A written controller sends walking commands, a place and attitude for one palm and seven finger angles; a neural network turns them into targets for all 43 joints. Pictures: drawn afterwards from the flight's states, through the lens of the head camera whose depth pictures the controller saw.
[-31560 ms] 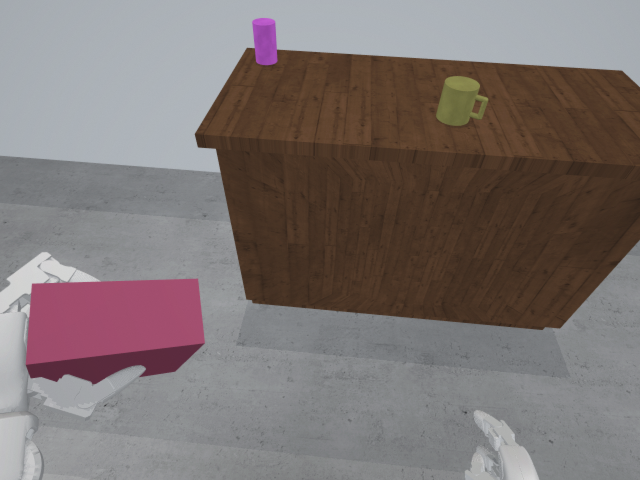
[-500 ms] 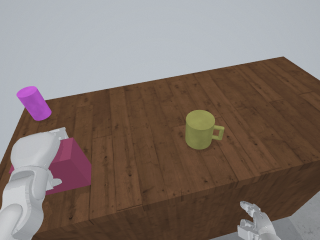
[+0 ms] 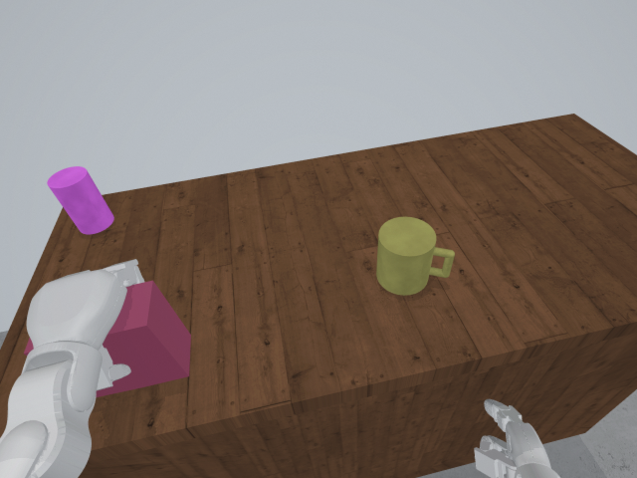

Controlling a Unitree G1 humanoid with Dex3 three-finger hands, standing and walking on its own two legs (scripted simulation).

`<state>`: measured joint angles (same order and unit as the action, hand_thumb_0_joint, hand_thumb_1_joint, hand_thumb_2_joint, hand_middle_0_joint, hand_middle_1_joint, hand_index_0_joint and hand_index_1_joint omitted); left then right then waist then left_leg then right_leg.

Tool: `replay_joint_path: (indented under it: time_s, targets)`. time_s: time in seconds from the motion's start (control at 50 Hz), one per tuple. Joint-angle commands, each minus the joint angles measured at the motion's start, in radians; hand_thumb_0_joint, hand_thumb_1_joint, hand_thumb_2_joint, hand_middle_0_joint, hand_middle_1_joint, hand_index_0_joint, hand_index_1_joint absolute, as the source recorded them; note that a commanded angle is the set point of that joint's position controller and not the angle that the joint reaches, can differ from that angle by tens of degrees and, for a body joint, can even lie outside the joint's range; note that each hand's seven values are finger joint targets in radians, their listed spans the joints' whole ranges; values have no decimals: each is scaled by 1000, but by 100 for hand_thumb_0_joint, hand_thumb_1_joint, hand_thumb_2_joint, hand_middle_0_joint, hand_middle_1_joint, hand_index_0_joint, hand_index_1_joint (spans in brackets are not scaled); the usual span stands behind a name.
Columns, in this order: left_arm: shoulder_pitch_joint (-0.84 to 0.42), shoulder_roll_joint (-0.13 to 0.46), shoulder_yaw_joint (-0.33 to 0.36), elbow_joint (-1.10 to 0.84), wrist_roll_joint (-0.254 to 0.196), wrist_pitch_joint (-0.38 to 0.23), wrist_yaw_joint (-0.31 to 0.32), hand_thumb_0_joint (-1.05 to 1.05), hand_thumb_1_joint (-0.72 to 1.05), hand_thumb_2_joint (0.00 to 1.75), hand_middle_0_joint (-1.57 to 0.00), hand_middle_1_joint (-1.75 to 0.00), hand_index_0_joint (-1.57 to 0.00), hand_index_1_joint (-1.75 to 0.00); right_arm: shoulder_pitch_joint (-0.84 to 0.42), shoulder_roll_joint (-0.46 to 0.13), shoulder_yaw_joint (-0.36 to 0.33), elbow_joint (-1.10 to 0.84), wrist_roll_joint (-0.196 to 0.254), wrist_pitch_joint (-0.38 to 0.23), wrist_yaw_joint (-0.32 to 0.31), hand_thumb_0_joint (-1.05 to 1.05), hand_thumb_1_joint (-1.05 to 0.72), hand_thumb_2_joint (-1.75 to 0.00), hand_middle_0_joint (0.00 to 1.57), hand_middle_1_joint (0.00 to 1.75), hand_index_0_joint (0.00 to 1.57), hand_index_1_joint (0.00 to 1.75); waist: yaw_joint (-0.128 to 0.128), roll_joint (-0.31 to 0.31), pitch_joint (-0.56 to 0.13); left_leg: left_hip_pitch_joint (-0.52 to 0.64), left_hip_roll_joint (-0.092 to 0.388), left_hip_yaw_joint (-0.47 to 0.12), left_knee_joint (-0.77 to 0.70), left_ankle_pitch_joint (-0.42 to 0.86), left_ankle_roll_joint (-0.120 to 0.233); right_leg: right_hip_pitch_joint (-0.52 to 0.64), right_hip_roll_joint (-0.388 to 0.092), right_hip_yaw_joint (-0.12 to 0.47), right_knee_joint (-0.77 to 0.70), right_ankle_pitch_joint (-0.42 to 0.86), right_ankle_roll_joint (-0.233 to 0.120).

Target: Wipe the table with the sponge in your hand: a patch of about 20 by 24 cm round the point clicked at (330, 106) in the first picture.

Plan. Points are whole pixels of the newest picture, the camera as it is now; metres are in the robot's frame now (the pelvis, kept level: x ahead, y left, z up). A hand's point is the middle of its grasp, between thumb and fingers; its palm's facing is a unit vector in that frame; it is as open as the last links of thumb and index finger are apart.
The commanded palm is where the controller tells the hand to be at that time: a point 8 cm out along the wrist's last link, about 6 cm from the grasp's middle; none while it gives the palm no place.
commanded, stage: lift the sponge slowly off the table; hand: left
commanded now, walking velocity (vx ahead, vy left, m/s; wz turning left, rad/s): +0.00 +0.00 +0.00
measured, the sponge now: (128, 351) +0.23 +0.29 +0.05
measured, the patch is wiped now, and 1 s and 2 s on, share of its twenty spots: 1.00 1.00 1.00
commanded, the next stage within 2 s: bring the sponge back beside the body in 1.84 s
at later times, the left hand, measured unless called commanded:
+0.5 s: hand (102, 329) +0.22 +0.28 +0.12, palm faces +0.06 -0.07 -1.00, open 10.1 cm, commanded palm +0.19 +0.28 +0.20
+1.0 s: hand (88, 309) +0.22 +0.28 +0.16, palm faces +0.11 -0.05 -0.99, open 10.1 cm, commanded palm +0.19 +0.28 +0.23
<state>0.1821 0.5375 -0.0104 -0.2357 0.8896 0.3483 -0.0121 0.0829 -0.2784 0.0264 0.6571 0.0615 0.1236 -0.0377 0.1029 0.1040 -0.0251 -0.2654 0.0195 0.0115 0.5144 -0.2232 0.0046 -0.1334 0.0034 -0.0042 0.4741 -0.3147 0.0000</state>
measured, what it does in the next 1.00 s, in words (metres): stands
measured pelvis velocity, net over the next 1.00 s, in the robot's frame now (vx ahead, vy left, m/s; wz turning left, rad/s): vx -0.02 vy -0.01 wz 0.01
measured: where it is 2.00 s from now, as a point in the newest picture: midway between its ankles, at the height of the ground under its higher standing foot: outside the picture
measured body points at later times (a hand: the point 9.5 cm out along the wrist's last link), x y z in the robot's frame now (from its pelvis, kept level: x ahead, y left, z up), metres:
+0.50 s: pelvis -0.01 -0.01 +0.00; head -0.02 -0.05 +0.45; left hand +0.21 +0.28 +0.18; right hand +0.22 -0.22 -0.10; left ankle +0.03 +0.12 -0.74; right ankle -0.04 -0.12 -0.74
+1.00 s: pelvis -0.02 -0.01 +0.00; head -0.04 -0.05 +0.45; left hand +0.21 +0.28 +0.21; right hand +0.21 -0.22 -0.10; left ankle +0.03 +0.12 -0.74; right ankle -0.04 -0.12 -0.74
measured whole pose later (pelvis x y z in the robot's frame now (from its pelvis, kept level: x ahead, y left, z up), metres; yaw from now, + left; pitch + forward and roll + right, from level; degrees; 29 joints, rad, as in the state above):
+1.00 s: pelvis -0.02 -0.01 +0.00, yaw +1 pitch -4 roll -1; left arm 0.05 0.61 0.01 -0.24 0.82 0.32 -0.11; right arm 0.07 -0.28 0.04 0.70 0.05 0.09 -0.06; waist 0.13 0.13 0.00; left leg -0.22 0.03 -0.01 0.46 -0.17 -0.01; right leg -0.09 0.02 -0.02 0.44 -0.27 -0.02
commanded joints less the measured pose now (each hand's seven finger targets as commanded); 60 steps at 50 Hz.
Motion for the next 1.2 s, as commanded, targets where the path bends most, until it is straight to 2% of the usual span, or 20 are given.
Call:
replay_joint_path:
  time_s: [0.0, 0.08, 0.12, 0.28, 0.32, 0.38, 0.44, 0.48, 0.62, 0.64, 0.68, 0.82, 0.88, 0.92, 0.96, 1.02, 1.04, 1.08, 1.12, 1.18]
  targets:
    - [-128, 183, 103, -114, -7, -4, -3, 0, 10, 130, -120, -160, -120, -160, -241, -96, -23, -204, 0, -82, -6, 0, -90, -90, 20, 30, 20, 30, 14, -85, -124, 150, -28, -48, -55, 186, 40, -67, 29, 22, -93, 221, -54]
    - [-98, 181, 118, -146, -16, -23, -1, 0, 10, 130, -120, -160, -120, -160, -239, -91, -25, -211, -7, -98, -6, 0, -90, -90, 20, 30, 20, 30, 26, -74, -159, 171, -32, -45, -45, 231, 42, -37, 31, 22, -87, 284, -58]
    - [-130, 247, 177, -196, -23, -34, 2, 0, 10, 130, -120, -160, -120, -160, -268, -94, -21, -211, -6, -99, -4, 0, -90, -90, 20, 30, 20, 30, 26, -63, -161, 174, -30, -50, -51, 225, 38, -24, 35, 49, -85, 290, -63]
    - [-207, 238, 155, -162, -9, -44, 11, 0, 10, 130, -120, -160, -120, -160, -243, -90, -21, -195, -11, -108, -18, 0, -90, -90, 20, 30, 20, 30, 21, -62, -135, 190, -33, -49, -59, 217, 40, -48, 31, 30, -120, 245, -60]
    - [-275, 308, 209, -230, -15, -60, 18, 0, 10, 130, -120, -160, -120, -160, -280, -88, -17, -201, -8, -118, -22, 0, -90, -90, 20, 30, 20, 30, 26, -29, -166, 208, -34, -55, -67, 205, 39, -24, 33, 64, -118, 236, -67]
    - [-268, 250, 156, -171, -10, -58, 11, 0, 10, 130, -120, -160, -120, -160, -256, -86, -19, -188, -11, -117, -25, 0, -90, -90, 20, 30, 20, 30, 22, -35, -143, 207, -38, -47, -66, 218, 38, -38, 29, 39, -132, 245, -64]
    - [-315, 255, 152, -199, -19, -57, 5, 0, 10, 130, -120, -160, -120, -160, -279, -80, -13, -195, -10, -124, -26, 0, -90, -90, 20, 30, 20, 30, 26, -17, -162, 212, -38, -47, -76, 205, 38, -28, 29, 37, -132, 220, -66]
    - [-278, 270, 170, -153, -16, -50, -2, 0, 10, 130, -120, -160, -120, -160, -266, -89, -20, -182, -13, -119, -25, 0, -90, -90, 20, 30, 20, 30, 30, -59, -156, 207, -37, -49, -74, 214, 38, -27, 27, 45, -135, 242, -64]
    - [-300, 326, 223, -226, -37, -33, -23, 0, 10, 130, -120, -160, -120, -160, -324, -89, -9, -201, -3, -113, -16, 0, -90, -90, 20, 30, 20, 30, 37, -37, -171, 197, -40, -53, -82, 213, 35, -5, 27, 80, -123, 250, -68]
    - [-315, 278, 172, -208, -35, -30, -29, 0, 10, 130, -120, -160, -120, -160, -300, -83, -6, -205, -9, -114, -18, 0, -90, -90, 20, 30, 20, 30, 36, -37, -164, 187, -41, -44, -77, 208, 37, -15, 22, 44, -123, 236, -63]
    - [-285, 281, 178, -172, -37, -27, -36, 0, 10, 130, -120, -160, -120, -160, -287, -90, -13, -194, -9, -112, -20, 0, -90, -90, 20, 30, 20, 30, 35, -61, -148, 187, -38, -46, -81, 199, 37, -27, 21, 47, -133, 229, -59]
    - [-426, 359, 222, -200, -42, -40, -49, 0, 10, 130, -120, -160, -120, -160, -326, -90, -4, -200, 0, -126, -32, 0, -90, -90, 20, 30, 20, 30, 27, -48, -151, 195, -38, -56, -86, 155, 36, -39, 23, 90, -143, 173, -68]
    - [-404, 318, 187, -169, -37, -44, -55, 0, 10, 130, -120, -160, -120, -160, -287, -87, -7, -191, -8, -126, -31, 0, -90, -90, 20, 30, 20, 30, 33, -36, -159, 196, -41, -53, -84, 183, 34, -33, 19, 51, -142, 199, -64]
    - [-407, 361, 233, -233, -49, -49, -54, 0, 10, 130, -120, -160, -120, -160, -329, -85, -5, -203, -3, -134, -28, 0, -90, -90, 20, 30, 20, 30, 41, 1, -189, 204, -39, -61, -91, 183, 31, -7, 23, 86, -129, 204, -73]
    - [-390, 335, 210, -184, -41, -35, -56, 0, 10, 130, -120, -160, -120, -160, -293, -83, -4, -193, -7, -128, -24, 0, -90, -90, 20, 30, 20, 30, 37, -44, -175, 186, -40, -57, -84, 198, 28, -18, 17, 63, -128, 217, -65]
    - [-440, 362, 231, -233, -52, -23, -60, 0, 10, 130, -120, -160, -120, -160, -341, -87, -2, -205, 0, -128, -20, 0, -90, -90, 20, 30, 20, 30, 39, -14, -173, 181, -35, -64, -101, 163, 26, -16, 26, 87, -127, 176, -75]
    - [-422, 319, 188, -223, -44, -13, -63, 0, 10, 130, -120, -160, -120, -160, -318, -83, -1, -211, -9, -126, -21, 0, -90, -90, 20, 30, 20, 30, 51, -7, -190, 176, -39, -57, -93, 185, 28, -7, 17, 56, -119, 197, -73]
    - [-382, 321, 196, -194, -49, 4, -68, 0, 10, 130, -120, -160, -120, -160, -306, -88, -5, -201, -8, -118, -18, 0, -90, -90, 20, 30, 20, 30, 50, -46, -166, 169, -36, -59, -99, 190, 28, -17, 19, 49, -124, 207, -67]
    - [-469, 342, 204, -250, -47, 11, -69, 0, 10, 130, -120, -160, -120, -160, -356, -83, 2, -211, 2, -122, -17, 0, -90, -90, 20, 30, 20, 30, 41, -32, -178, 179, -31, -67, -111, 169, 26, -16, 28, 78, -122, 178, -75]
    - [-444, 287, 150, -218, -44, 26, -76, 0, 10, 130, -120, -160, -120, -160, -322, -83, 1, -208, -3, -117, -17, 0, -90, -90, 20, 30, 20, 30, 46, -37, -164, 174, -33, -61, -114, 173, 27, -29, 23, 40, -127, 176, -69]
